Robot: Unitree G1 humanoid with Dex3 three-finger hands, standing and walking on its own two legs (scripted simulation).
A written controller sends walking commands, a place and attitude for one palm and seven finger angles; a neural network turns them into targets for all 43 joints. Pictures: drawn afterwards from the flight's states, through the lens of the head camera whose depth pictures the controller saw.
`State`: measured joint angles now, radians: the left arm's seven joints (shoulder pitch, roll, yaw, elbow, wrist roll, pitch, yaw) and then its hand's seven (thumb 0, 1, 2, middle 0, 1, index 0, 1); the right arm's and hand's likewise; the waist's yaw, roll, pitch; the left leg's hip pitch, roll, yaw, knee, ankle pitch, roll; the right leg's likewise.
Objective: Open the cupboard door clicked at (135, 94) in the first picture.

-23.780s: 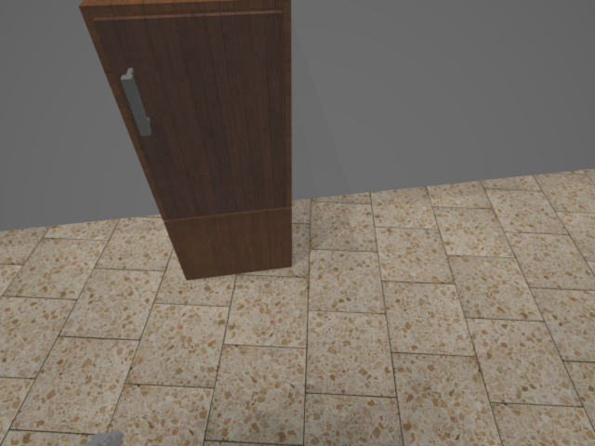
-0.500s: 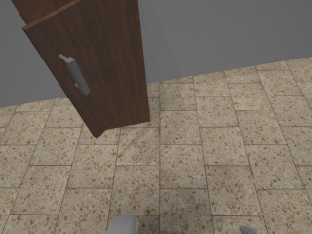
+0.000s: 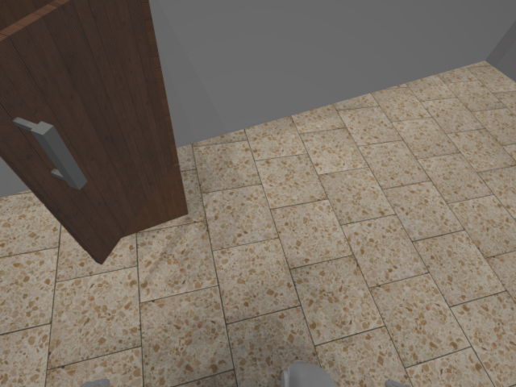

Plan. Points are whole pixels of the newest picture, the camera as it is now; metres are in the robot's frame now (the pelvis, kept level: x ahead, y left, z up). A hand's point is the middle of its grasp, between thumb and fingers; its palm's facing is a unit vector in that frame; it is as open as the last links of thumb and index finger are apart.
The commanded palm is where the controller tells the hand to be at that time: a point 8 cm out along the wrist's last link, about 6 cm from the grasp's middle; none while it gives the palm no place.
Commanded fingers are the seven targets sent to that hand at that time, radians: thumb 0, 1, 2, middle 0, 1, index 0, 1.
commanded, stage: walk to a spot facing it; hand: left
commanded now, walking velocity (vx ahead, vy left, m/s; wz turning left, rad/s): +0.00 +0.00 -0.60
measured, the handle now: (51, 154) +0.42 +0.40 +0.03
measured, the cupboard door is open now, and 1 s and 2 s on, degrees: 43 43 43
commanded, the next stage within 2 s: turn to face it in 1.86 s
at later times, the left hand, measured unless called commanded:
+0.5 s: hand (185, 346) +0.19 +0.14 -0.18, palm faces -0.35 -0.91 -0.22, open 7.4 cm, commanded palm none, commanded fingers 0.00 0.90 0.90 -0.20 -0.30 -0.20 -0.30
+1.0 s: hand (282, 266) +0.36 -0.03 -0.17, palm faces -0.64 -0.74 -0.22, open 7.4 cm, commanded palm none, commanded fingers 0.00 0.90 0.90 -0.20 -0.30 -0.20 -0.30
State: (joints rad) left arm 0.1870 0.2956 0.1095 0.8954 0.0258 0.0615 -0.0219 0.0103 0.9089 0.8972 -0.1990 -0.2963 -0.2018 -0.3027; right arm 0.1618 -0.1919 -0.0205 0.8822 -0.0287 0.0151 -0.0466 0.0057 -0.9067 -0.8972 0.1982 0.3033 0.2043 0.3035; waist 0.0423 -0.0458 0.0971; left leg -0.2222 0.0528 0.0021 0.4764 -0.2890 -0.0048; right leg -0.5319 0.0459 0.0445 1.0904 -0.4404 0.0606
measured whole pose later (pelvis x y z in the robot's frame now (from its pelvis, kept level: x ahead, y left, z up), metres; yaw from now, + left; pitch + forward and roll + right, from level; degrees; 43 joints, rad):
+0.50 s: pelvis +0.04 -0.02 -0.01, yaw -21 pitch +1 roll +1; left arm 0.17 0.24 0.06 0.89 0.03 0.05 0.00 0.01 0.90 0.90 -0.20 -0.30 -0.21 -0.30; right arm 0.17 -0.22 -0.05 0.89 0.00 0.03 -0.02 0.01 -0.91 -0.90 0.19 0.30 0.20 0.30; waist -0.01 -0.05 0.10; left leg -0.39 0.04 0.04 0.75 -0.38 -0.07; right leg -0.29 0.04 0.14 0.54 -0.27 0.00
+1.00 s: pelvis +0.14 -0.10 -0.02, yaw -39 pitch +1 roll +0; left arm 0.11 0.23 0.07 0.89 0.02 -0.02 -0.05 0.01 0.91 0.90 -0.20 -0.30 -0.20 -0.30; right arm 0.38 -0.23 -0.04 1.01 -0.01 0.01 0.00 0.01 -0.91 -0.90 0.20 0.30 0.20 0.30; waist -0.04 0.01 0.09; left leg -0.28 0.16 0.13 1.02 -0.51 -0.06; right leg -0.38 -0.01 -0.11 0.66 -0.30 -0.06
